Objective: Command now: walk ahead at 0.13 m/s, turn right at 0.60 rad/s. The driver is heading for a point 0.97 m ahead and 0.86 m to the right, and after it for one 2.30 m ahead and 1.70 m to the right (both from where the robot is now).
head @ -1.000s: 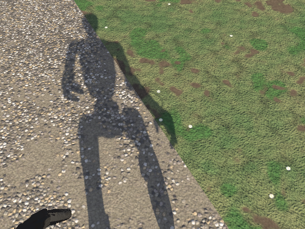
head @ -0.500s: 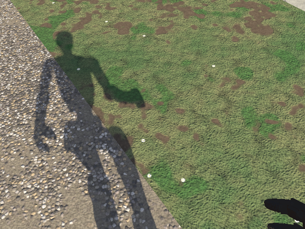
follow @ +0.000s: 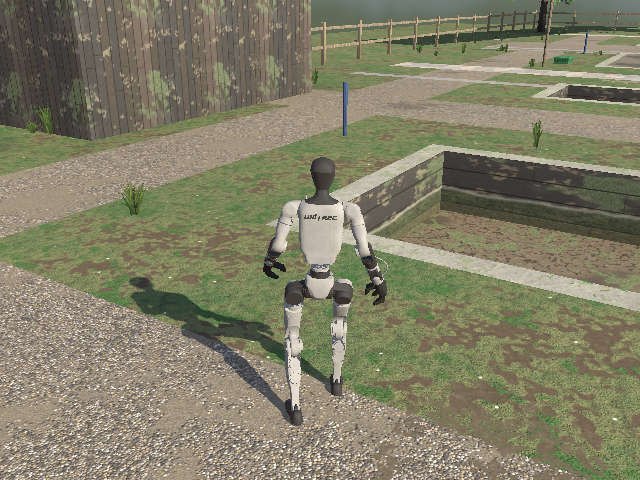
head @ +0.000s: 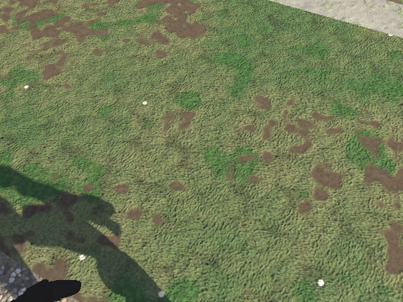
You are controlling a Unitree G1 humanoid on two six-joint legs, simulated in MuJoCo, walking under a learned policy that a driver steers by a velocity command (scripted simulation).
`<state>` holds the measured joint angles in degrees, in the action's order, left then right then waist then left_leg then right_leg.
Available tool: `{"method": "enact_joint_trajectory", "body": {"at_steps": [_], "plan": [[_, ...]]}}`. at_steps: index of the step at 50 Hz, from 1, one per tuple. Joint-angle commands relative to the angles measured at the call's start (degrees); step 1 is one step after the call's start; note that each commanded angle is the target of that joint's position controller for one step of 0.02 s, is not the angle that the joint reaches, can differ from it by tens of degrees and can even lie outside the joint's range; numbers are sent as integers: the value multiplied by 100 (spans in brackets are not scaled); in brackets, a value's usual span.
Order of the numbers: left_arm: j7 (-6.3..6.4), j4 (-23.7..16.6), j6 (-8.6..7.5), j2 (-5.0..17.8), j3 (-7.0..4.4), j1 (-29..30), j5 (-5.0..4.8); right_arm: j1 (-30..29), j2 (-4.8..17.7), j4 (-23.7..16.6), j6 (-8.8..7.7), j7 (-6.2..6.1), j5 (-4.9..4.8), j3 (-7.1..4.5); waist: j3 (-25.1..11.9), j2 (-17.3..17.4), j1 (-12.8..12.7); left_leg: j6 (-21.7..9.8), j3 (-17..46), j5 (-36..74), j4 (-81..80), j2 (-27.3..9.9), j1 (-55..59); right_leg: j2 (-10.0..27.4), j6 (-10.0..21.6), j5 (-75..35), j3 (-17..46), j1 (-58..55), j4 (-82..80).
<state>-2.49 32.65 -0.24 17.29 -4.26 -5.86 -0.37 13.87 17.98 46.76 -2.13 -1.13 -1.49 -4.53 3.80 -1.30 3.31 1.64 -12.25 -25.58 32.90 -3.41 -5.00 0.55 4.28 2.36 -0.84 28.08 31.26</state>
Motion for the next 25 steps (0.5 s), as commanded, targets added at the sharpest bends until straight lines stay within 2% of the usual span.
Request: {"method": "enact_joint_trajectory", "body": {"at_steps": [1,2,3,4,5,6,7,8,10,13,15,18,20,21,22,23,24,25], "plan": [[193,-304,-37,1841,-496,-1215,151,456,235,-691,-98,76,356,92,-2345,-1646,-291,198,910,-1715,4352,715,-3122,2217,2079,-3631,3911,-4298,-479],[141,-393,-53,1334,-397,-1167,98,110,758,-582,-91,131,197,-9,-2755,-692,-726,144,1806,-1241,4668,421,-3233,2007,1989,-2596,3617,-4083,-765],[129,-381,-82,1133,-319,-845,46,-248,819,-700,-63,131,69,-21,-2066,-492,-633,72,1746,-732,4485,260,-3444,1731,1676,-1978,2962,-3487,-854],[150,-331,-63,965,-281,-649,-50,-332,727,-646,-20,69,130,-13,-1562,-58,-482,86,1713,-357,4039,60,-3431,1373,1309,-1352,2507,-2840,-951],[187,-347,-17,876,-245,-439,-76,-405,747,-649,41,3,194,-28,-1253,-72,-362,115,1714,-99,3603,-32,-3229,1172,1128,-1009,2284,-2203,-1064],[214,-390,17,891,-234,-283,-6,-370,753,-646,102,-4,199,-40,-1128,-224,-216,139,1652,92,3416,12,-2832,989,1066,-991,2121,-1631,-1181],[236,-413,32,926,-247,-187,68,-273,691,-622,133,-12,211,-31,-1133,-330,-142,183,1587,213,3238,108,-2605,899,1067,-1104,2043,-1353,-1220],[268,-402,35,950,-260,-180,94,-212,602,-598,147,-24,214,-7,-1186,-385,-122,230,1564,266,2982,161,-2480,846,1083,-1214,1977,-1242,-1222],[339,-349,52,985,-281,-250,69,-308,499,-624,167,-61,220,30,-1257,-397,-175,313,1611,391,2460,238,-2413,785,1081,-1049,2006,-1209,-1192],[418,-328,125,1002,-294,-221,28,-546,438,-704,200,-58,202,55,-1253,-518,-265,344,1717,724,1834,314,-2261,665,954,37,2206,-1104,-1198],[422,-322,169,988,-292,-214,37,-668,440,-762,190,-35,177,50,-1166,-636,-328,317,1752,781,1449,381,-2105,614,882,584,2404,-1020,-1206],[391,-299,219,961,-287,-284,20,-729,466,-837,117,23,148,26,-1105,-781,-404,207,1768,650,790,481,-1863,624,810,609,2788,-1201,-1042],[394,-306,262,924,-272,-208,-39,-500,459,-800,61,76,141,-8,-1081,-802,-254,53,1680,986,-165,521,-1374,511,659,438,2924,-1220,-793],[410,-293,285,855,-250,-228,-83,-297,526,-744,45,88,167,-54,-1057,-721,-146,-71,1670,1475,-866,381,-882,317,461,606,2836,-1025,-573],[415,-285,292,593,-177,-457,-69,-134,915,-762,64,63,272,-153,-1156,37,-239,-449,2499,1620,-1277,-662,-246,-106,117,1781,2331,-453,298],[412,-461,246,554,-185,-465,-111,-272,1374,-747,134,48,430,-256,-723,1800,-463,-1335,3913,2432,-1681,-1740,-296,-1068,-233,3109,982,745,1400],[401,-379,172,1054,-330,-537,23,-454,1075,-908,105,27,472,-202,-739,1601,-371,-1766,4268,2709,-1697,-2136,-566,-673,-495,3242,1045,801,2781],[379,-223,189,1217,-417,-640,-32,-739,773,-1015,101,-23,407,-116,-697,1153,-473,-1588,3657,2766,-1558,-1828,-635,-554,-580,2861,1049,749,3318]]}}
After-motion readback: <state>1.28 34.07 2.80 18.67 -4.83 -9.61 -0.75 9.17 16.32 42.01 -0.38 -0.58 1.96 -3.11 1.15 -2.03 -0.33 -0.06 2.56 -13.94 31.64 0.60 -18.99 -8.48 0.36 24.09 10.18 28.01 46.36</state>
